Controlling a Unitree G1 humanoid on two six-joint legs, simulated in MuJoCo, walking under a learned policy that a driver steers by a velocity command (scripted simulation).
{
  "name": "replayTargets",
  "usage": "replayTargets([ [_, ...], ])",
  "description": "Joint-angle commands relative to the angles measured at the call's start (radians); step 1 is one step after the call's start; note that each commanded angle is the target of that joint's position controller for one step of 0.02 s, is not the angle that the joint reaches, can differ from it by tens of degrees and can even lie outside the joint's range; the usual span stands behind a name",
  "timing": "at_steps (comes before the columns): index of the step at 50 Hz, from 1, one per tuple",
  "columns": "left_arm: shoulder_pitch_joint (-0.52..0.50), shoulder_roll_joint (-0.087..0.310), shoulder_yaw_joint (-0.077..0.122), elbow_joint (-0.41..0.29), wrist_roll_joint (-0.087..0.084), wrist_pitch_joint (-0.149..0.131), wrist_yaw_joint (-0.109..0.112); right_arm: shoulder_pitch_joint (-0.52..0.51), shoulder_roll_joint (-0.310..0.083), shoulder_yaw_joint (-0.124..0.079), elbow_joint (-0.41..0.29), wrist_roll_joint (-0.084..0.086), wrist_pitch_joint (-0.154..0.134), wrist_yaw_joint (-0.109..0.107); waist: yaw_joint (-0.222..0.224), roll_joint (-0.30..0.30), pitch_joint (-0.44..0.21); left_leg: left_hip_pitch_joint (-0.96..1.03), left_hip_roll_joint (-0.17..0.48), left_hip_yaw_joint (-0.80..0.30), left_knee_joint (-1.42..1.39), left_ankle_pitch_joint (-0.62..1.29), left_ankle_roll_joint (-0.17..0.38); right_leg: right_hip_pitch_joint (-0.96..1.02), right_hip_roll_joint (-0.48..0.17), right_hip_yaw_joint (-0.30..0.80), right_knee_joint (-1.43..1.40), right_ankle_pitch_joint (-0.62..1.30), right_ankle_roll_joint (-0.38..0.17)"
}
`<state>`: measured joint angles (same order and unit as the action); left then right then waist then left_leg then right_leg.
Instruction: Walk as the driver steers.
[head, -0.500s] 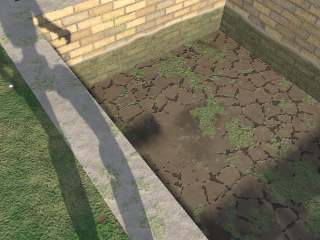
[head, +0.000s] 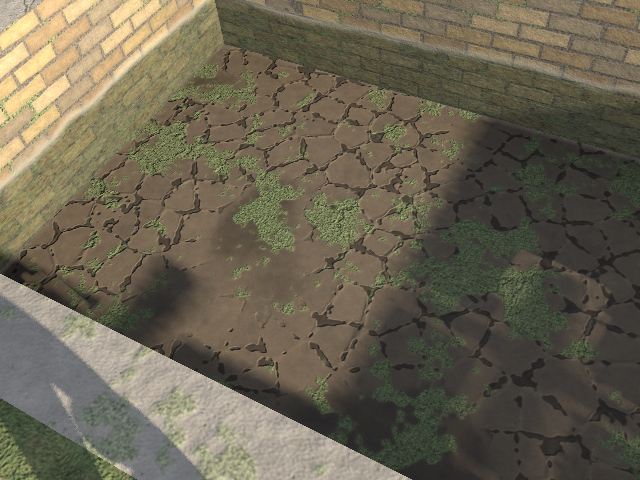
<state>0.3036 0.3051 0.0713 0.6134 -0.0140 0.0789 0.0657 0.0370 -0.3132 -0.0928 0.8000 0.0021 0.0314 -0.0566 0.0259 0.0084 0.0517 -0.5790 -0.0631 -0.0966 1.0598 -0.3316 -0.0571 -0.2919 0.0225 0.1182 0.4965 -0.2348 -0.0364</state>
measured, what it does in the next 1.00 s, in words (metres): steps on the spot, turning right: left foot, then right foot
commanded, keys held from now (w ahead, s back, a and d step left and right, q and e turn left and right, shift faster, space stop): e+shift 0.12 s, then w+e+shift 0.04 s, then e+shift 0.40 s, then shift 0.44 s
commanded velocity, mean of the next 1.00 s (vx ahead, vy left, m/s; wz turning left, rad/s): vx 0.04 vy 0.00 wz -0.73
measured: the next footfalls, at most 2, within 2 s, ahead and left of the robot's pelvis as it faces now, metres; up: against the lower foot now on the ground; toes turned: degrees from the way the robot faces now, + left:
left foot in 0.18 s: +0.08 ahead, +0.14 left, +0.00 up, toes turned -19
right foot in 0.54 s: +0.00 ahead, -0.11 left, +0.00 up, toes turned -34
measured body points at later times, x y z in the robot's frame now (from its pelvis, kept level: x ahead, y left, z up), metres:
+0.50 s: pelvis +0.00 +0.01 -0.02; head +0.03 +0.00 +0.43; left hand +0.30 +0.15 -0.09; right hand -0.03 -0.30 -0.12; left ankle +0.04 +0.15 -0.74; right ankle -0.03 -0.08 -0.72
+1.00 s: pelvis +0.01 +0.01 -0.02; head +0.04 +0.00 +0.43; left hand +0.28 +0.09 -0.14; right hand -0.05 -0.28 -0.12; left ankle +0.12 +0.10 -0.75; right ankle -0.04 -0.09 -0.74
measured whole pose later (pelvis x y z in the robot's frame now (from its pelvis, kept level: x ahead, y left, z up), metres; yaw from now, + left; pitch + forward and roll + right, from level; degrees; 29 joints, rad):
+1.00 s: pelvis +0.01 +0.01 -0.02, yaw -43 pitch +0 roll +0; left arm 0.20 0.22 0.03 0.68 -0.01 0.05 0.02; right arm 0.17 -0.21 -0.03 0.69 -0.02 0.03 -0.01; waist 0.00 -0.02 0.04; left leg -0.34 0.02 -0.04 0.63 -0.30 -0.03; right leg -0.36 0.11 0.13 0.66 -0.30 -0.04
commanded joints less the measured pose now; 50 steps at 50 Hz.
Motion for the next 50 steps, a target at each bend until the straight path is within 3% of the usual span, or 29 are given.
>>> replayTargets([
  [1, -0.024, 0.164, 0.051, -0.108, -0.006, 0.0, 0.003, -0.046, -0.009, 0.015, -0.06, 0.003, -0.021, 0.015, -0.011, -0.151, -0.116, -0.01, -0.008, -0.037, -0.218, 0.025, -0.007, 0.164, -0.173, 0.264, -0.075, 0.347, -0.156],
  [3, -0.057, 0.18, 0.059, -0.138, -0.005, 0.003, -0.006, -0.003, -0.039, 0.009, -0.04, 0.011, -0.035, 0.027, -0.016, -0.182, -0.128, 0.093, -0.018, -0.038, -0.318, 0.007, -0.005, 0.11, -0.16, 0.316, -0.081, 0.304, -0.152],
  [6, -0.082, 0.177, 0.062, -0.166, -0.02, 0.01, -0.014, 0.041, -0.078, -0.001, -0.033, 0.02, -0.057, 0.046, -0.012, -0.23, -0.139, 0.189, -0.008, -0.048, -0.463, -0.002, 0.003, 0.118, -0.152, 0.445, -0.09, 0.262, -0.139],
  [8, -0.111, 0.163, 0.057, -0.183, -0.041, 0.008, -0.018, 0.102, -0.1, -0.012, -0.028, 0.023, -0.073, 0.06, -0.041, -0.204, -0.181, 0.354, 0.039, -0.037, -0.643, 0.093, 0.044, 0.044, -0.11, 0.466, -0.095, -0.21, -0.107],
  [9, -0.122, 0.181, 0.064, -0.189, 0.021, -0.002, -0.069, 0.119, -0.093, 0.004, -0.059, -0.023, -0.041, 0.038, -0.036, -0.058, -0.144, 0.494, 0.08, -0.058, -0.709, -0.075, 0.076, -0.152, -0.004, 0.363, -0.009, -0.349, -0.059],
  [10, -0.14, 0.103, 0.047, -0.232, 0.008, -0.008, -0.083, 0.191, -0.208, -0.016, -0.078, -0.043, -0.031, 0.039, -0.07, 0.205, -0.15, 0.595, 0.352, -0.411, -0.833, -0.307, 0.175, -0.358, 0.151, 0.152, 0.245, -0.469, -0.011],
  [11, -0.163, 0.134, 0.05, -0.231, 0.032, -0.013, -0.078, 0.163, -0.236, -0.021, -0.083, -0.057, -0.035, 0.048, -0.057, 0.246, -0.063, 0.489, 0.43, -0.514, -0.87, -0.111, 0.253, -0.434, 0.146, 0.057, 0.44, -0.373, 0.004],
  [12, -0.165, 0.167, 0.059, -0.2, 0.037, -0.017, -0.078, 0.119, -0.163, -0.002, -0.113, -0.05, -0.037, 0.046, -0.034, 0.152, -0.05, 0.436, 0.424, -0.408, -0.828, 0.075, 0.272, -0.408, 0.072, 0.034, 0.551, -0.295, 0.011],
  [14, -0.12, 0.146, 0.055, -0.155, 0.036, -0.012, -0.093, 0.067, -0.095, 0.022, -0.147, -0.032, -0.038, 0.032, 0.004, 0.103, -0.086, 0.401, 0.329, -0.179, -0.759, 0.367, 0.253, -0.334, 0.044, -0.016, 0.692, -0.169, 0.033],
  [16, -0.106, 0.119, 0.04, -0.138, 0.023, -0.001, -0.107, 0.098, -0.092, 0.029, -0.157, -0.034, -0.037, 0.02, 0.001, 0.146, -0.105, 0.415, 0.284, -0.031, -0.696, 0.58, 0.238, -0.313, 0.027, -0.076, 0.693, -0.136, 0.053],
  [21, -0.218, 0.058, 0.002, -0.172, 0.009, 0.025, -0.106, 0.194, -0.134, 0.012, -0.186, -0.035, -0.025, 0.021, -0.051, 0.185, -0.091, 0.393, 0.319, 0.088, -0.614, 0.511, 0.191, -0.216, -0.008, -0.164, 0.429, -0.169, 0.041],
  [22, -0.212, 0.041, 0.005, -0.184, -0.067, 0.019, -0.087, 0.159, -0.179, -0.021, -0.168, 0.013, -0.017, 0.018, -0.058, 0.243, -0.058, 0.393, 0.319, 0.056, -0.623, 0.462, 0.224, -0.241, -0.039, -0.16, 0.379, -0.205, 0.048],
  [23, -0.199, 0.057, 0.008, -0.184, -0.065, 0.016, -0.081, 0.157, -0.18, -0.022, -0.178, 0.019, -0.013, 0.017, -0.055, 0.235, -0.074, 0.396, 0.352, 0.048, -0.611, 0.431, 0.225, -0.209, -0.046, -0.164, 0.328, -0.212, 0.045],
  [25, -0.145, 0.075, 0.025, -0.161, -0.045, 0.015, -0.073, 0.139, -0.164, -0.026, -0.18, 0.023, -0.01, 0.019, -0.038, 0.189, -0.114, 0.384, 0.363, 0.077, -0.537, 0.401, 0.197, -0.107, -0.017, -0.208, 0.182, -0.134, 0.02],
  [26, -0.074, 0.074, 0.034, -0.132, -0.033, 0.014, -0.065, 0.119, -0.152, -0.026, -0.175, 0.031, -0.01, 0.02, -0.001, 0.142, -0.141, 0.34, 0.336, 0.127, -0.442, 0.372, 0.157, 0.008, 0.015, -0.23, 0.06, -0.018, -0.007],
  [27, 0.023, 0.137, 0.063, -0.108, -0.025, 0.011, -0.05, 0.149, -0.116, -0.018, -0.169, 0.022, -0.016, 0.024, 0.032, -0.018, -0.178, 0.175, 0.253, 0.212, -0.196, 0.237, 0.075, 0.223, -0.024, -0.082, -0.027, 0.211, -0.068],
  [28, 0.029, 0.329, 0.101, -0.134, -0.004, 0.004, -0.049, 0.094, -0.042, 0.012, -0.265, -0.024, -0.033, 0.027, -0.012, -0.408, -0.185, -0.229, 0.06, 0.208, 0.156, -0.31, -0.012, 0.378, -0.295, 0.47, -0.069, 0.563, -0.277],
  [29, 0.038, 0.266, 0.08, -0.14, 0.038, -0.017, -0.075, 0.062, -0.104, -0.002, -0.251, 0.008, -0.048, 0.031, 0.059, -0.337, -0.303, -0.25, 0.051, 0.003, 0.287, -0.364, 0.0, 0.336, -0.407, 0.569, -0.144, 0.466, -0.4],
  [30, -0.001, 0.191, 0.052, -0.134, 0.032, -0.038, -0.08, 0.04, -0.148, -0.019, -0.234, 0.038, -0.048, 0.033, 0.038, -0.232, -0.209, -0.274, 0.066, -0.022, 0.326, -0.291, 0.017, 0.291, -0.368, 0.483, -0.136, 0.369, -0.361],
  [32, -0.077, 0.124, 0.028, -0.125, 0.0, -0.039, -0.057, 0.069, -0.133, -0.024, -0.193, 0.002, -0.034, 0.013, -0.007, -0.08, -0.134, -0.24, 0.102, -0.019, 0.271, -0.147, 0.021, 0.197, -0.273, 0.313, -0.073, 0.336, -0.242],
  [33, -0.116, 0.111, 0.02, -0.124, 0.001, -0.033, -0.046, 0.08, -0.118, -0.021, -0.188, -0.01, -0.021, 0.01, -0.029, -0.076, -0.14, -0.166, 0.104, -0.011, 0.247, -0.087, 0.015, 0.134, -0.229, 0.25, -0.053, 0.388, -0.214],
  [35, -0.137, 0.094, 0.008, -0.116, 0.016, -0.034, -0.036, 0.111, -0.081, -0.011, -0.177, -0.008, -0.006, 0.014, -0.048, -0.102, -0.159, -0.085, 0.075, 0.026, 0.244, -0.003, 0.005, 0.077, -0.184, 0.197, -0.037, 0.476, -0.208],
  [37, -0.114, 0.078, 0.001, -0.093, 0.014, -0.04, -0.033, 0.112, -0.048, 0.004, -0.18, -0.006, 0.005, 0.012, -0.039, -0.106, -0.163, -0.066, 0.069, 0.035, 0.159, 0.018, 0.002, 0.081, -0.169, 0.181, -0.024, 0.493, -0.207],
  [41, -0.072, 0.094, 0.005, -0.047, 0.013, -0.038, -0.03, 0.078, -0.008, 0.025, -0.198, -0.01, 0.007, 0.017, -0.012, -0.138, -0.154, 0.021, 0.084, 0.045, -0.074, 0.003, 0.008, 0.061, -0.167, 0.208, 0.0, 0.403, -0.204],
  [44, -0.086, 0.069, -0.002, -0.034, 0.014, -0.039, -0.041, 0.086, -0.018, 0.021, -0.191, 0.006, 0.004, 0.025, -0.002, -0.165, -0.125, 0.136, 0.086, 0.052, -0.2, -0.046, 0.016, -0.02, -0.171, 0.257, -0.035, 0.247, -0.208],
  [47, -0.118, 0.032, -0.013, -0.019, -0.001, -0.039, -0.044, 0.107, 0.014, 0.031, -0.188, 0.001, -0.014, 0.037, -0.028, -0.151, -0.105, 0.29, 0.086, 0.058, -0.435, 0.016, 0.052, -0.076, -0.143, 0.293, -0.055, 0.05, -0.177],
  [48, -0.108, 0.009, -0.02, -0.004, -0.003, -0.042, -0.046, 0.138, 0.031, 0.04, -0.182, -0.016, -0.021, 0.044, -0.052, -0.121, -0.108, 0.403, 0.104, 0.048, -0.582, 0.18, 0.069, -0.116, -0.115, 0.28, -0.068, -0.046, -0.13],
  [49, -0.06, -0.029, -0.027, 0.017, 0.012, -0.05, -0.046, 0.168, -0.006, 0.038, -0.181, -0.04, -0.026, 0.048, -0.033, -0.048, -0.139, 0.492, 0.194, -0.04, -0.61, 0.389, 0.095, -0.134, -0.044, 0.232, -0.01, -0.189, -0.065],
  [50, 0.02, -0.018, -0.019, 0.025, 0.005, -0.049, -0.047, 0.095, -0.081, 0.024, -0.183, -0.041, -0.036, 0.052, 0.066, 0.186, -0.108, 0.344, 0.258, -0.128, -0.65, 0.305, 0.164, -0.049, 0.026, 0.106, -0.004, -0.25, -0.012],
])
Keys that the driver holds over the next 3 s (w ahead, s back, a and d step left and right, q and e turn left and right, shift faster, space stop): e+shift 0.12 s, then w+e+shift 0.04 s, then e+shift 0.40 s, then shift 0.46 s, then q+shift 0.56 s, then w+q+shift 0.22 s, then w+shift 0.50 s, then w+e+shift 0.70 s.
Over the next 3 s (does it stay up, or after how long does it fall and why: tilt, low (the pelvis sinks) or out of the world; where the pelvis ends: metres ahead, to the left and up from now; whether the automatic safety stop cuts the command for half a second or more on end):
stays up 0.22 0.12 -0.04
